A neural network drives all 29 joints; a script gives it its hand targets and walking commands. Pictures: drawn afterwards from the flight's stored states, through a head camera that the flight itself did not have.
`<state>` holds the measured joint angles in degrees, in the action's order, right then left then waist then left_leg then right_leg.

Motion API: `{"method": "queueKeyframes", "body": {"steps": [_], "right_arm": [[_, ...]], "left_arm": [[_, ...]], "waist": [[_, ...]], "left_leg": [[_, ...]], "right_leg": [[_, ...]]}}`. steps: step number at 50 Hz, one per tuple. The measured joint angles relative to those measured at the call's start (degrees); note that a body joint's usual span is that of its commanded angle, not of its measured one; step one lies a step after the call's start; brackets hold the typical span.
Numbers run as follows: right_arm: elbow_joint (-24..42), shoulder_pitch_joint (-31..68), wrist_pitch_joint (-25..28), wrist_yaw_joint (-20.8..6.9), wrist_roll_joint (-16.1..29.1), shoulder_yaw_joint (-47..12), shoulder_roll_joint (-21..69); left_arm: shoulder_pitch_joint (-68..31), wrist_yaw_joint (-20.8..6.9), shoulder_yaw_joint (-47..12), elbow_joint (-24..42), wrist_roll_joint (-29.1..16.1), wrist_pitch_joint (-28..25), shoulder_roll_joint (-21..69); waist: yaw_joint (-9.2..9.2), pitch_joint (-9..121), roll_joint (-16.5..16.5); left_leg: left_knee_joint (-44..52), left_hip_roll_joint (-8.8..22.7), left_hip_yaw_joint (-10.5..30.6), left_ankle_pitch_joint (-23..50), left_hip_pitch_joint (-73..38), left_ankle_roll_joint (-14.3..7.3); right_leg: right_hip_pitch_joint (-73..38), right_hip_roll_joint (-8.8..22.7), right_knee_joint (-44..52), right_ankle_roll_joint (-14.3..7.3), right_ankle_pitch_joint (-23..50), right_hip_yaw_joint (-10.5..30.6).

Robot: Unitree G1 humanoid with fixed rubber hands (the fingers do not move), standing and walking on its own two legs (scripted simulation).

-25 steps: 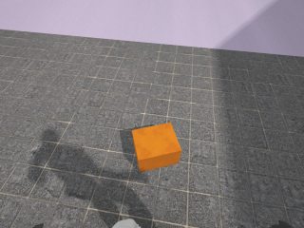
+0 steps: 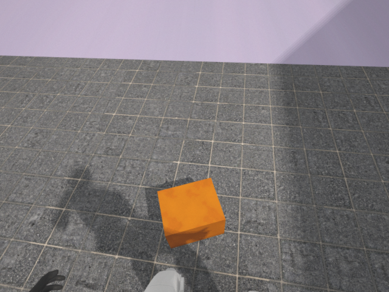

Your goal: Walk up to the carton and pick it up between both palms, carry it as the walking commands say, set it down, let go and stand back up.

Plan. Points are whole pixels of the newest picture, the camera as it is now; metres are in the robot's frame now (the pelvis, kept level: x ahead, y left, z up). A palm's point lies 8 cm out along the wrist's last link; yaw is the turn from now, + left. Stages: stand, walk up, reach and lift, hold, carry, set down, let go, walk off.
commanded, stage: walk up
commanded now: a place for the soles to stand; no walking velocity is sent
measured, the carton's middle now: (191, 212) +0.55 +0.11 -0.66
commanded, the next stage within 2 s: none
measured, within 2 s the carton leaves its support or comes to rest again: neither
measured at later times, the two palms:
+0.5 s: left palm (56, 271) +0.16 +0.34 -0.08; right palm (357, 264) +0.20 -0.30 -0.08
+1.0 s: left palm (61, 273) +0.16 +0.33 -0.08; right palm out of the picture +0.16 -0.37 -0.08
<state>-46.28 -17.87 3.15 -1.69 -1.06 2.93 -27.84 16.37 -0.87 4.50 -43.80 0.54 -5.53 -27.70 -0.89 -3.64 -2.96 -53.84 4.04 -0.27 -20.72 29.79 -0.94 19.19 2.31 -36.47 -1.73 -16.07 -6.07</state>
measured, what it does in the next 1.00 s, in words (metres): steps on the spot: left foot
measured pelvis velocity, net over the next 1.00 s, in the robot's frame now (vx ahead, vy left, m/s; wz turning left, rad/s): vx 0.08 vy -0.02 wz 0.10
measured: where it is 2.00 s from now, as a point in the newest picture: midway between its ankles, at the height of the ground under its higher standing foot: outside the picture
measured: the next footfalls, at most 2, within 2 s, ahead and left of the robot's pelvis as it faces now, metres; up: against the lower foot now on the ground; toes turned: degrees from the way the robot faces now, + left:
left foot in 0.12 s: +0.14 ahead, +0.14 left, +0.00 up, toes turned +4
left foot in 1.26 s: +0.16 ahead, +0.11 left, +0.00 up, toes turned +16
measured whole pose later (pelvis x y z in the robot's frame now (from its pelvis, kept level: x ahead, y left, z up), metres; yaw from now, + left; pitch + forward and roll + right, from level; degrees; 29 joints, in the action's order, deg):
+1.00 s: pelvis +0.08 -0.02 +0.01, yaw +6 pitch -1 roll +0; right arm -55.5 -13.9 1.0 -0.3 -1.0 3.2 -27.5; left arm 8.9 -1.9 5.0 -53.7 2.8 -1.8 -26.7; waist 1.9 -2.8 0.8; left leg -37.4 0.8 3.8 -20.2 19.0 0.0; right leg 14.5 0.8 -32.9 -1.5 -16.6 -3.0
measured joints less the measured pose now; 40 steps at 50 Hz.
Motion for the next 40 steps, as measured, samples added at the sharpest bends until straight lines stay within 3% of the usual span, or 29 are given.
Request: {"method": "queueKeyframes", "body": {"steps": [6, 9, 14, 36, 40], "right_arm": [[-0.71, 4.42, -1.1, 0.25, 0.13, -0.24, 0.94], [-1.59, 6.71, -1.08, 0.55, 0.35, -0.48, 1.6], [-4.18, 11.03, -2.17, 0.48, 1.1, -1.73, 2.89], [-16.67, 17.21, -2.95, 0.14, 0.98, -2.67, 4.03], [-14.37, 13.03, -1.82, 0.0, 0.5, -1.16, 3.61]], "left_arm": [[0.55, 1.15, -1.9, -1.71, -0.39, 1.27, -0.18], [-1.62, 1.72, -2.74, -3.17, -0.94, 2.15, 0.93], [-4.04, 1.96, -4.12, -6.93, -0.5, 1.74, 3.47], [-12.76, 1.78, -4.43, -18.03, 0.09, 2.65, 2.92], [-11.71, 0.18, -2.38, -15.04, 1.09, 3.98, 1.98]], "waist": [[-1.03, -1.35, 1.0], [-0.66, -1.83, 2.04], [-0.04, -0.08, 1.91], [0.71, 1.71, 2.03], [1.09, 2.33, 2.96]], "left_leg": [[15.22, -1.4, -2.26, 9.16, -5.73, -1.69], [12.64, -2.11, -1.87, 5.95, -5.29, 0.41], [13.93, -1.17, -0.99, 5.02, -6.8, 1.68], [28.41, -1.93, -1.94, 10.71, -16.07, 1.09], [25.75, -2.62, -0.75, 8.4, -14.57, -0.3]], "right_leg": [[0.25, 1.05, -5.59, 1.19, -5.01, 0.46], [0.51, 1.34, -8.19, 1.65, -7.3, 1.22], [-2.5, -0.08, -3.75, 1.41, -6.17, 0.64], [-12.31, -0.21, 12.76, 2.59, 1.08, 0.88], [-10.15, -0.03, 6.66, 0.58, -7.97, 0.44]]}}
